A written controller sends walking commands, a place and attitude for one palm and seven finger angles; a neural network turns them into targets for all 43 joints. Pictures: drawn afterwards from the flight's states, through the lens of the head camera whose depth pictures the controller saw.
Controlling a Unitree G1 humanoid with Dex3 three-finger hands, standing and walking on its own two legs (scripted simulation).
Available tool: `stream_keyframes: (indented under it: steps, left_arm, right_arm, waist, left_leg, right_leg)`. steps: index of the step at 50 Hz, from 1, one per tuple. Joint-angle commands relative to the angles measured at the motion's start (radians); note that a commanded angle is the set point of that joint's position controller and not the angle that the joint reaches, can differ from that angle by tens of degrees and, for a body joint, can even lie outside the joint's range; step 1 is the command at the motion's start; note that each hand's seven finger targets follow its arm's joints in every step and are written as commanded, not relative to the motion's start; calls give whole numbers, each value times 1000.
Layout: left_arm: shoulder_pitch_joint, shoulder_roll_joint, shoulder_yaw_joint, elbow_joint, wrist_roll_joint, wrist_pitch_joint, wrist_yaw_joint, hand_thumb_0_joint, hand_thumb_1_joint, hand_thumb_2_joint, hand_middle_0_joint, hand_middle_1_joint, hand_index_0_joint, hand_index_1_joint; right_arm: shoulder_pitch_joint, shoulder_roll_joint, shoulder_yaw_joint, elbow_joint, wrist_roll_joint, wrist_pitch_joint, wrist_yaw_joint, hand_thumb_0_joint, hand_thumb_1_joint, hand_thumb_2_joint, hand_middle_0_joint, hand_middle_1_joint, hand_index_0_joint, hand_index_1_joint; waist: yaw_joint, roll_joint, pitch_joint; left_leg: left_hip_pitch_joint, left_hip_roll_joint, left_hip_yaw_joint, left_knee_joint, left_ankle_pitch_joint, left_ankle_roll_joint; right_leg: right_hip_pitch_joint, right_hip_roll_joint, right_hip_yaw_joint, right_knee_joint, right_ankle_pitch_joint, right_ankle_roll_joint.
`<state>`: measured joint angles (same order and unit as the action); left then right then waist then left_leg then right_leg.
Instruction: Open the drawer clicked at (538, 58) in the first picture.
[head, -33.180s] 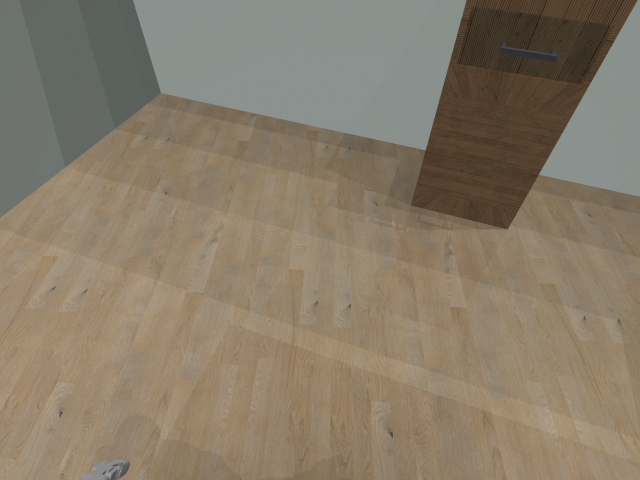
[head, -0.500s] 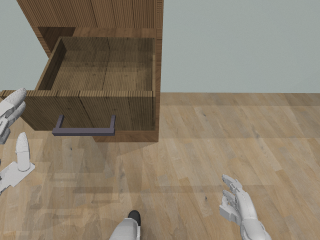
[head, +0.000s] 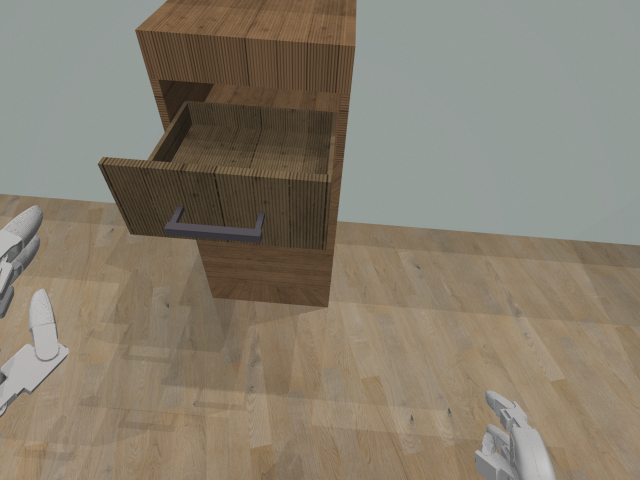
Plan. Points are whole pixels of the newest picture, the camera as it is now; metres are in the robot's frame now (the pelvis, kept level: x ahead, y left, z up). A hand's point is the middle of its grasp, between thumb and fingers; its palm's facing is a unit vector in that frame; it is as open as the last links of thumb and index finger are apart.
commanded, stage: stop stepping back and stand still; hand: left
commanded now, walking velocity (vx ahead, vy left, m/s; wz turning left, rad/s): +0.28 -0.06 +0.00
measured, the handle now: (217, 223) +0.52 +0.20 -0.01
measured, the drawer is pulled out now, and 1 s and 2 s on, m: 0.30 0.30 0.30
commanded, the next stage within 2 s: let the arm hang, fingers relaxed in 1.02 s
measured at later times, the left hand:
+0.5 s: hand (30, 359) +0.18 +0.25 +0.18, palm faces +0.35 -0.82 -0.46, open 7.4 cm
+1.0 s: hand (50, 358) +0.19 +0.24 +0.16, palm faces +0.38 -0.80 -0.47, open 7.4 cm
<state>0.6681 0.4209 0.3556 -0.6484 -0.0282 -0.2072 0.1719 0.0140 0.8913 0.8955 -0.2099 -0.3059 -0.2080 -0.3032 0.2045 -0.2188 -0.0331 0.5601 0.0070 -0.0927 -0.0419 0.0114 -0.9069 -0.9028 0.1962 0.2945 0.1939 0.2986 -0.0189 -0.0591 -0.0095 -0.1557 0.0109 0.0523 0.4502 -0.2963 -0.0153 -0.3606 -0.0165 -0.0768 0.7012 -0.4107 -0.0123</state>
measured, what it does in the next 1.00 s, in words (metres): steps on the spot: left foot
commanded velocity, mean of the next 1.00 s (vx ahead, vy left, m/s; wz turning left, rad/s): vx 0.04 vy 0.01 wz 0.00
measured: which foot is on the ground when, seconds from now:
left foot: down 0.00-0.14, up 0.16-0.38, down 0.40-1.00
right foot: down 0.00-1.00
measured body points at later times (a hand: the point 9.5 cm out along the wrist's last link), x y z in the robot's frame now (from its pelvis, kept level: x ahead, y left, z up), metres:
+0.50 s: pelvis -0.01 +0.01 +0.00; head +0.00 +0.04 +0.45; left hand +0.15 +0.29 +0.20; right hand +0.13 -0.24 -0.07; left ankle -0.01 +0.11 -0.74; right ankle +0.00 -0.08 -0.71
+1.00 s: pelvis +0.00 +0.00 +0.01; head +0.03 -0.01 +0.46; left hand +0.16 +0.28 +0.19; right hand +0.18 -0.24 -0.08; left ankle -0.01 +0.11 -0.73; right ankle +0.01 -0.08 -0.74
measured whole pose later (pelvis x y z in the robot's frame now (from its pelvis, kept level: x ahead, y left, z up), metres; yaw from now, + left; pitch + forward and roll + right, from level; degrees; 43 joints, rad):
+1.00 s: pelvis +0.00 +0.00 +0.01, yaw +1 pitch +0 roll +0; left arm 0.66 0.38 0.35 -0.57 -0.05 -0.17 0.18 0.01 0.89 0.90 -0.21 -0.31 -0.21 -0.30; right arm 0.18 -0.22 0.00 0.60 0.01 -0.05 -0.05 0.01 -0.90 -0.90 0.20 0.30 0.20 0.30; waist 0.00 0.02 0.04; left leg -0.20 0.03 0.04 0.44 -0.25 0.00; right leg -0.20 0.04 -0.10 0.39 -0.20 -0.06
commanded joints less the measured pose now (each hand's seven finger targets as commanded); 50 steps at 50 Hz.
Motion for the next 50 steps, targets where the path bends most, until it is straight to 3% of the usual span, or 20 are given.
stream_keyframes:
  steps: [1, 4, 5, 6, 7, 8, 9, 13, 18, 19, 20, 21, 22, 23, 26, 28, 33, 38, 42, 50]
  left_arm:
    - [-57, 122, 133, -128, -13, -33, 12, 0, 900, 900, -200, -300, -200, -300]
    - [-66, 89, 108, 9, -14, -16, -4, 0, 900, 900, -200, -300, -200, -300]
    - [-75, 91, 105, 39, -11, -12, -12, 0, 900, 900, -200, -300, -200, -300]
    - [-68, 94, 95, 48, -7, -6, -16, 0, 900, 900, -200, -300, -200, -300]
    - [-119, 109, 88, 19, -12, -1, -18, 0, 900, 900, -200, -300, -200, -300]
    - [-158, 84, 74, 11, -9, -15, -22, 0, 900, 900, -200, -300, -200, -300]
    - [-139, 55, 40, 7, -5, -20, -33, 0, 900, 900, -200, -300, -200, -300]
    - [-155, 138, 88, -191, 3, -56, -10, 0, 900, 900, -200, -300, -200, -300]
    - [-42, 145, 100, -271, 12, -52, 39, 0, 900, 900, -200, -300, -200, -300]
    - [-34, 138, 99, -269, 6, -57, 41, 0, 900, 900, -200, -300, -200, -300]
    - [-36, 123, 101, -271, 1, -66, 41, 0, 900, 900, -200, -300, -200, -300]
    - [-34, 123, 105, -267, 8, -72, 40, 0, 900, 900, -200, -300, -200, -300]
    - [-45, 150, 130, -270, 10, -72, 40, 0, 900, 900, -200, -300, -200, -300]
    - [-27, 163, 153, -210, 0, -62, 32, 0, 900, 900, -200, -300, -200, -300]
    - [64, 103, 127, -143, -13, -30, 18, 0, 900, 900, -200, -300, -200, -300]
    - [66, 94, 108, -111, -17, -29, 6, 0, 900, 900, -200, -300, -200, -300]
    - [29, 124, 116, -140, -19, -47, -3, 0, 900, 900, -200, -300, -200, -300]
    - [44, 138, 136, -198, -33, -41, 20, 0, 900, 900, -200, -300, -200, -300]
    - [21, 121, 124, -169, -28, -29, 29, 0, 900, 900, -200, -300, -200, -300]
    - [-13, 84, 71, -93, -24, -11, 18, 0, 900, 900, -200, -300, -200, -300]
  right_arm:
    - [-60, -110, -27, -94, 19, -52, 2, 0, -900, -900, 200, 300, 200, 300]
    - [-88, -121, -16, -86, 18, -27, -4, 0, -900, -900, 200, 300, 200, 300]
    - [-88, -118, -17, -83, 19, -19, -5, 0, -900, -900, 200, 300, 200, 300]
    - [-92, -106, -20, -96, 24, -9, -5, 0, -900, -900, 200, 300, 200, 300]
    - [-124, -109, -25, -116, 23, -1, -3, 0, -900, -900, 200, 300, 200, 300]
    - [-84, -113, -37, -93, 15, 3, 2, 0, -900, -900, 200, 300, 200, 300]
    - [-72, -124, -43, -84, 12, 3, 11, 0, -900, -900, 200, 300, 200, 300]
    - [-98, -93, -12, -99, -7, -1, 1, 0, -900, -900, 200, 300, 200, 300]
    - [-69, -77, -2, -100, -20, -39, -30, 0, -900, -900, 200, 300, 200, 300]
    - [-54, -91, -5, -103, -20, -45, -31, 0, -900, -900, 200, 300, 200, 300]
    - [-50, -116, -11, -110, -26, -49, -29, 0, -900, -900, 200, 300, 200, 300]
    - [-42, -108, -10, -118, -26, -52, -19, 0, -900, -900, 200, 300, 200, 300]
    - [-37, -93, -13, -110, -26, -58, -14, 0, -900, -900, 200, 300, 200, 300]
    - [-31, -78, -15, -94, -15, -65, -13, 0, -900, -900, 200, 300, 200, 300]
    - [-38, -90, -24, -92, 6, -64, 1, 0, -900, -900, 200, 300, 200, 300]
    - [-48, -92, -18, -84, 8, -52, 3, 0, -900, -900, 200, 300, 200, 300]
    - [-76, -105, -5, -108, 7, -41, 1, 0, -900, -900, 200, 300, 200, 300]
    - [-73, -84, -4, -113, 10, -18, 4, 0, -900, -900, 200, 300, 200, 300]
    - [-94, -90, -2, -107, 6, -6, -8, 0, -900, -900, 200, 300, 200, 300]
    - [-99, -106, -12, -111, 14, -3, -16, 0, -900, -900, 200, 300, 200, 300]
  waist:
    - [-12, 246, 51]
    - [14, 156, 80]
    - [16, 59, 80]
    - [16, -122, 83]
    - [9, -258, 69]
    - [-4, -192, 67]
    - [-18, -153, 78]
    - [-8, -49, -17]
    - [8, 86, -66]
    - [1, 181, -58]
    - [2, 347, -34]
    - [4, 418, -25]
    - [2, 315, -38]
    - [-3, 247, -34]
    - [6, 219, -58]
    - [-8, 203, -30]
    - [-7, 123, -45]
    - [-2, 19, -121]
    - [1, 66, -76]
    - [4, 67, -73]
  left_leg:
    - [-102, 252, -198, -112, 147, 190]
    - [-331, 183, -126, -6, -41, 139]
    - [-391, 126, -85, 93, -140, 117]
    - [-435, 23, -25, 314, -196, 80]
    - [-468, -39, -16, 545, -245, 55]
    - [-419, -19, -79, 672, -181, 47]
    - [-379, -5, -107, 690, -109, 44]
    - [-243, 24, -44, 471, -28, 38]
    - [-4, -10, 9, -15, -33, 65]
    - [24, 22, -51, -99, -60, 75]
    - [13, 158, -277, -212, -169, 127]
    - [11, 304, -451, -260, -132, 166]
    - [-13, 312, -423, -232, 71, 205]
    - [-48, 294, -384, -228, 72, 194]
    - [66, 191, -150, -82, 504, 122]
    - [23, 182, -149, -56, 589, 101]
    - [-198, 101, -95, -42, 294, 41]
    - [-117, 35, -70, 42, 140, 23]
    - [-63, 56, -89, -37, 181, 33]
    - [-54, 58, -77, -54, 260, 36]
  right_leg:
    - [-63, 9, 1, 95, -56, 11]
    - [224, 24, -13, -181, 83, 12]
    - [287, 5, 42, -249, 93, 4]
    - [267, -104, 289, -388, -16, -46]
    - [193, -289, 574, -539, -180, -112]
    - [87, -309, 588, -602, -331, -92]
    - [8, -275, 541, -585, -288, -66]
    - [5, -254, 309, -555, -105, -131]
    - [33, -184, 221, -448, -151, -109]
    - [25, -131, 191, -346, -126, -81]
    - [-29, -23, 129, -154, -82, -39]
    - [-102, 35, 28, 32, -91, -6]
    - [-96, 60, 46, 166, -92, 4]
    - [-91, 28, 67, 200, -80, 8]
    - [-65, 31, -1, 1, 46, 24]
    - [30, 38, -17, -152, 99, 25]
    - [333, -43, 99, -267, 519, -11]
    - [297, -137, 221, -351, 492, -56]
    - [235, -81, 163, -365, 372, -23]
    - [279, -51, 127, -370, 484, 3]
